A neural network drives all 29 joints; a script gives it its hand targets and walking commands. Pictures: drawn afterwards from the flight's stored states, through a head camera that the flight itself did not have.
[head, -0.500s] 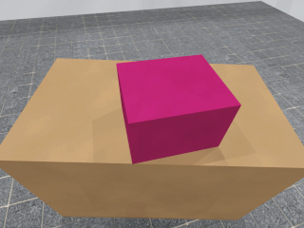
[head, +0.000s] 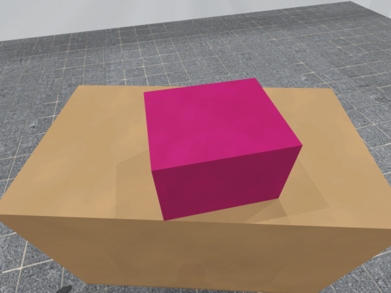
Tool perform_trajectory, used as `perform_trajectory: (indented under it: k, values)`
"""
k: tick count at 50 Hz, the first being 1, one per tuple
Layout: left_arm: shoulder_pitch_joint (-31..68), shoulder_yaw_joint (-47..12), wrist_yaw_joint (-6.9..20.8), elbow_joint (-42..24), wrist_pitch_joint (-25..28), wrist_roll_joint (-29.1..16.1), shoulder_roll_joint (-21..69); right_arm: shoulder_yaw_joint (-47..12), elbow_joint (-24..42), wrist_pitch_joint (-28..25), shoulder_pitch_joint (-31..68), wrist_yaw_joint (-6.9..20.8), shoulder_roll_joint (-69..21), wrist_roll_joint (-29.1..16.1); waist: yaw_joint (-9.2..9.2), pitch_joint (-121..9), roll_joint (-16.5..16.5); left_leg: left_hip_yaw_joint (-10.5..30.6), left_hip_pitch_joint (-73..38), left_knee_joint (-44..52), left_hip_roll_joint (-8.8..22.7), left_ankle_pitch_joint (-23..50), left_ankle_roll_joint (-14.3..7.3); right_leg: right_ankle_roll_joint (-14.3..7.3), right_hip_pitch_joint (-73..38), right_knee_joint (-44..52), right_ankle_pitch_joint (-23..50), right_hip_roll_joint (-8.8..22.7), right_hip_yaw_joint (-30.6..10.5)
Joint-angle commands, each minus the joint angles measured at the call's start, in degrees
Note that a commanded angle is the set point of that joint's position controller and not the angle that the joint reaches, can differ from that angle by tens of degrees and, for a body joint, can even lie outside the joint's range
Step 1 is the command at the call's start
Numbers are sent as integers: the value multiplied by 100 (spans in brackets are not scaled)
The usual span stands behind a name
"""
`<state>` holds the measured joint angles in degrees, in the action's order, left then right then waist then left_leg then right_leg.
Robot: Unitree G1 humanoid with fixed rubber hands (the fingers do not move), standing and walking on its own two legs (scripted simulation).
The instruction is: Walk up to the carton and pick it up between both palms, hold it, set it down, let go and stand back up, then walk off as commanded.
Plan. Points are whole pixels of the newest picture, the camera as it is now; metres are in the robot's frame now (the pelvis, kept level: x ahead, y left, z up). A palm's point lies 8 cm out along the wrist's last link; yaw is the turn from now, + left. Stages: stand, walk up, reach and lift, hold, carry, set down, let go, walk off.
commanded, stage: walk up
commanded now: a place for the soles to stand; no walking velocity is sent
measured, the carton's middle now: (211, 145) +0.48 -0.02 +0.03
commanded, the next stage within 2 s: none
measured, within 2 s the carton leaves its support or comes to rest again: neither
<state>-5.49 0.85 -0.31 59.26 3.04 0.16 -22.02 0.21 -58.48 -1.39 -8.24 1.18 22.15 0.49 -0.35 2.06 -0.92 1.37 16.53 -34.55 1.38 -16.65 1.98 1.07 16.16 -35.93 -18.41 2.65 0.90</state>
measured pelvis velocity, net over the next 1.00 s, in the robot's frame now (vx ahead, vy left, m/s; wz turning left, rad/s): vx -0.02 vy -0.08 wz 0.05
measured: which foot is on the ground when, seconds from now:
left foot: down 0.00-0.74, up 0.76-1.00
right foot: down 0.00-1.00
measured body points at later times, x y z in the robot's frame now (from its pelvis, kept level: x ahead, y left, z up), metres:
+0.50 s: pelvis +0.01 +0.00 +0.01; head +0.03 +0.01 +0.46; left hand +0.10 +0.32 -0.12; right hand +0.10 -0.31 -0.11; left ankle +0.02 +0.14 -0.73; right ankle +0.01 -0.13 -0.73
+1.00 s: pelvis -0.02 -0.08 +0.00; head +0.01 -0.09 +0.44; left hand +0.07 +0.22 -0.12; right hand +0.06 -0.41 -0.13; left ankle -0.02 +0.03 -0.71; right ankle -0.02 -0.20 -0.73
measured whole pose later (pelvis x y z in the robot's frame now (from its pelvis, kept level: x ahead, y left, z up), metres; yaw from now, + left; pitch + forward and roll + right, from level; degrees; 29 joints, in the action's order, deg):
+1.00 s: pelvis -0.02 -0.08 +0.00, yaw +3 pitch -2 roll -1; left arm -7.6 2.8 -0.1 54.1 0.3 0.8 -19.1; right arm 1.7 -57.8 0.7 -10.2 -1.1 24.1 0.8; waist -0.3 5.8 -2.6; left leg 2.3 20.6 -48.2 -1.1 -25.9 -0.9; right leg -0.9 14.4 -36.6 -19.9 0.3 4.1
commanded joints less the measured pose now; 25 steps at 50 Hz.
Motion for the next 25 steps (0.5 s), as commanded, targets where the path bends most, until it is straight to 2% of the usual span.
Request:
perform_trajectory:
  k: [1, 2, 3, 4, 5, 6, 7, 8, 9, 10, 11, 12, 13, 14, 15, 16, 17, 18, 19, 20, 21, 22, 23, 24, 25]
  values:
    - [501, 292, -78, -247, 73, -21, -1301, 248, 123, -78, 136, -52, 1245, -10, 12, -634, 521, 533, -368, 705, 480, 1653, -508, -416, -488, 926, 1314, 469, -469]
    - [584, 214, -76, -193, 63, -38, -1210, 248, 55, -64, 156, -72, 1206, -36, -28, -535, 508, 510, -226, 797, 437, 1508, -491, -382, -488, 996, 1229, 427, -454]
    - [544, 247, -64, -91, 42, -14, -1322, 216, -15, -38, 313, -61, 1186, -8, -7, -318, 458, 539, -222, 890, 413, 1065, -429, -345, -243, 1186, 512, 389, -442]
    - [574, 238, -58, -112, 22, 4, -1196, 224, 8, -27, 443, -57, 1153, -20, 74, -376, 418, 536, -102, 949, 417, 769, -432, -354, -493, 1341, 292, 410, -505]
    - [435, 225, -75, -36, 19, 14, -1314, 227, -68, -18, 431, -55, 1141, -21, 82, -423, 394, 423, -280, 988, 367, 826, -398, -383, -553, 1409, 485, 572, -648]
    - [662, 189, -77, -6, 13, 4, -1309, 200, -164, -24, 410, -66, 1183, 1, -31, -371, 432, 428, -375, 954, 329, 1073, -430, -427, -360, 1385, 641, 608, -642]
    - [775, 200, -56, -8, 5, -6, -1302, 203, -221, -30, 321, -44, 1189, -5, -33, -362, 332, 540, -368, 1108, 399, 1208, -375, -376, -437, 1344, 579, 569, -520]
    - [613, 175, -47, -7, -3, -25, -1189, 196, -191, -50, 439, -35, 1142, -3, 46, -403, 101, 498, -417, 1178, 435, 1237, -384, -320, -457, 1368, 593, 455, -428]
    - [523, 208, -60, 96, -4, 2, -1286, 190, -195, -21, 539, -10, 1059, -18, 51, -336, 373, 520, -477, 1130, 390, 1322, -352, -319, -476, 1462, 679, 466, -343]
    - [615, 137, -66, 95, -6, -25, -1234, 184, -269, -21, 569, -26, 1145, 2, 43, -355, 168, 624, -369, 1263, 414, 1023, -393, -288, -521, 1560, 402, 480, -368]
    - [624, 184, -57, 78, -1, 7, -1245, 165, -230, -15, 672, -11, 1036, -28, 43, -279, 172, 560, -364, 1373, 433, 1105, -410, -304, -614, 1573, 472, 489, -384]
    - [669, 155, -41, 98, -1, 22, -1228, 166, -294, -32, 538, -2, 1104, 29, -3, -449, -113, 474, -482, 1327, 412, 1124, -342, -262, -606, 1549, 472, 458, -368]
    - [752, 132, -32, 139, -10, -13, -1268, 178, -361, -32, 550, -13, 1133, 17, -3, -370, -61, 570, -419, 1370, 461, 1102, -301, -295, -633, 1510, 549, 458, -281]
    - [631, 126, -26, 165, -37, -27, -1221, 205, -394, -38, 574, -30, 1146, 36, 47, -451, -146, 582, -338, 1639, 533, 675, -339, -255, -754, 1542, 477, 448, -223]
    - [506, 129, -32, 240, -12, 8, -1241, 191, -409, -22, 789, -27, 1114, 9, 147, -358, -94, 660, -244, 1705, 538, 534, -406, -236, -760, 1601, 188, 410, -267]
    - [626, 147, -17, 278, -14, 28, -1303, 234, -383, -17, 698, -22, 1136, -12, 61, -338, 285, 589, -494, 1592, 480, 687, -343, -267, -711, 1739, 381, 434, -237]
    - [737, 176, -14, 223, -8, 38, -1264, 202, -459, -35, 570, -28, 1094, 12, 26, -478, 118, 559, -318, 1603, 447, 953, -375, -287, -988, 1658, 586, 472, -281]
    - [629, 190, -17, 305, 1, 13, -1273, 176, -488, -54, 612, -37, 1151, 39, 97, -569, -281, 460, -395, 1565, 489, 1283, -316, -243, -1027, 1654, 784, 492, -293]
    - [541, 148, -8, 297, 2, 21, -1230, 193, -442, -45, 668, -30, 1153, 14, 51, -481, -25, 465, -493, 1568, 430, 1122, -340, -218, -888, 1748, 967, 487, -256]
    - [610, 152, -30, 352, 22, -2, -1198, 170, -486, -33, 625, -19, 1101, -5, -7, -550, -88, 491, -704, 1524, 468, 1521, -354, -217, -952, 1741, 1172, 543, -208]
    - [624, 160, -34, 382, 18, 3, -1195, 190, -442, -35, 740, -29, 1039, -12, 21, -564, 63, 531, -633, 1417, 462, 1569, -330, -189, -929, 1762, 1137, 487, -198]
    - [673, 373, 88, -18, -285, 172, -1441, 314, -388, -116, 346, -229, 1507, -45, -118, 106, 520, 662, -362, 1163, 715, 2484, -470, -310, -214, 1028, 1766, 211, -85]
    - [709, 436, 122, -125, -393, 108, -1426, 347, -338, -90, 143, -276, 1623, -107, -154, -202, 242, 873, -682, 1006, 930, 2795, -630, -328, -78, 691, 1610, 170, -61]
    - [484, 395, 144, -155, -456, 104, -1281, 425, -390, -75, 41, -331, 1782, -77, -58, -245, -65, 1179, -1001, 1087, 1190, 2964, -826, -213, 244, 442, 1262, 90, 9]
    - [525, 383, 145, -298, -483, 121, -1097, 507, -388, -87, -114, -384, 1924, -10, -181, -513, -338, 1542, -1060, 1124, 1487, 3289, -1121, -183, 308, -94, 1090, -66, -43]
